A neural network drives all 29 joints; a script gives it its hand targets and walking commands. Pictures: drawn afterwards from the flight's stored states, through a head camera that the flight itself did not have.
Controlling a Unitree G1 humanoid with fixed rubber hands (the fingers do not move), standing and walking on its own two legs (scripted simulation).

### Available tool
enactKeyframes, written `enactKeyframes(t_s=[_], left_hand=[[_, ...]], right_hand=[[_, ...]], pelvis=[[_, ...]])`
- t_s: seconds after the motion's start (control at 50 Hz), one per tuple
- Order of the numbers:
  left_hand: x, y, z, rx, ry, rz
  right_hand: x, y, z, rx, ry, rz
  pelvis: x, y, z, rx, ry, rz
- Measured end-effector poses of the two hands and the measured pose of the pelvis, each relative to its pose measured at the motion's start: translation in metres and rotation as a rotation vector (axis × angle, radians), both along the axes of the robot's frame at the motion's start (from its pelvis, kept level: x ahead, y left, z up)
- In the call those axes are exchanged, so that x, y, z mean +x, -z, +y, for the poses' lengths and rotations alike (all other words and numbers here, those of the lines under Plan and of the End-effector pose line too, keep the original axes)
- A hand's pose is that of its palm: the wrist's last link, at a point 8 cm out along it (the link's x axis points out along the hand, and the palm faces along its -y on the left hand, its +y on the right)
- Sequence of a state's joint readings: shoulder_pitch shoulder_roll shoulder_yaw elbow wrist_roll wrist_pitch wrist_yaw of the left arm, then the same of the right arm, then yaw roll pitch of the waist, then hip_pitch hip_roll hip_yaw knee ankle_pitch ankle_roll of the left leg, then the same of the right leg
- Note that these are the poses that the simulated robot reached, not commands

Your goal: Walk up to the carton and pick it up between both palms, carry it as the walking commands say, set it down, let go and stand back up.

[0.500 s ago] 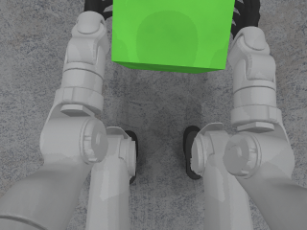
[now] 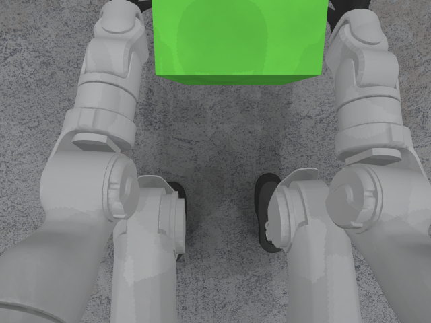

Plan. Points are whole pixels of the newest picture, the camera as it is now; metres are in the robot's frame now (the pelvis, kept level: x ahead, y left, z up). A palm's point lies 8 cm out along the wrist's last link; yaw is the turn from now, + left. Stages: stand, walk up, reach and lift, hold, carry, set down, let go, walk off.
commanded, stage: set down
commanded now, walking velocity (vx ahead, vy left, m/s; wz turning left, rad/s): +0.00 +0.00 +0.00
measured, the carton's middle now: (236, 17) +0.56 -0.02 -0.23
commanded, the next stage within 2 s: none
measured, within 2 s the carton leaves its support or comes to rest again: rests again in 1.78 s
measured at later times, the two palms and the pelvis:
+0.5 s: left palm (135, 15) +0.55 +0.13 -0.18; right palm (347, 17) +0.54 -0.17 -0.15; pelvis +0.00 +0.00 -0.01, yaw +0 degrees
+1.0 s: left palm (138, 14) +0.55 +0.13 -0.19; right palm (348, 18) +0.54 -0.18 -0.16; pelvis +0.00 +0.00 -0.01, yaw +0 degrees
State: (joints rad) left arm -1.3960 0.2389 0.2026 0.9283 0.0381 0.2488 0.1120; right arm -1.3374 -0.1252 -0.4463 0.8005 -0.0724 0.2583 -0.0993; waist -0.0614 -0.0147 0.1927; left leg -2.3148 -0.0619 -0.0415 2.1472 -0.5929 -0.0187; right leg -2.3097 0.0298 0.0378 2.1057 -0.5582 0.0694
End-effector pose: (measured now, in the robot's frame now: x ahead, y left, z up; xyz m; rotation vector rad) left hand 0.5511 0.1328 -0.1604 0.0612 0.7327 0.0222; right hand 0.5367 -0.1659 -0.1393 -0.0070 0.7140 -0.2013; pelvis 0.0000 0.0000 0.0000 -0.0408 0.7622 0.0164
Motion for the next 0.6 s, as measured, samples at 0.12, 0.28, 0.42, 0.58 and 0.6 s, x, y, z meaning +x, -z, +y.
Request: enactKeyframes(t_s=[0.12, 0.28, 0.42, 0.58, 0.6], left_hand=[[-0.004, 0.0, 0.0, 0.006, 0.008, 0.013], [-0.005, 0.006, -0.001, 0.016, 0.02, 0.024], [-0.006, 0.016, -0.003, 0.02, 0.028, 0.041], [-0.004, 0.022, -0.005, 0.007, 0.04, 0.05], [-0.004, 0.022, -0.005, 0.006, 0.041, 0.05]], right_hand=[[-0.005, 0.001, 0.0, 0.008, -0.003, 0.009], [-0.004, 0.004, -0.003, 0.012, -0.012, 0.011], [-0.002, 0.011, -0.005, 0.015, -0.021, 0.015], [0.001, 0.017, -0.008, 0.013, -0.017, 0.021], [0.001, 0.017, -0.008, 0.014, -0.016, 0.021]], pelvis=[[-0.003, 0.001, 0.0, 0.001, -0.002, -0.009], [-0.007, 0.004, -0.001, 0.004, 0.003, -0.027], [-0.007, 0.007, -0.001, 0.008, 0.007, -0.04], [-0.003, 0.009, -0.003, 0.01, 0.009, -0.038], [-0.002, 0.009, -0.003, 0.011, 0.009, -0.037]])
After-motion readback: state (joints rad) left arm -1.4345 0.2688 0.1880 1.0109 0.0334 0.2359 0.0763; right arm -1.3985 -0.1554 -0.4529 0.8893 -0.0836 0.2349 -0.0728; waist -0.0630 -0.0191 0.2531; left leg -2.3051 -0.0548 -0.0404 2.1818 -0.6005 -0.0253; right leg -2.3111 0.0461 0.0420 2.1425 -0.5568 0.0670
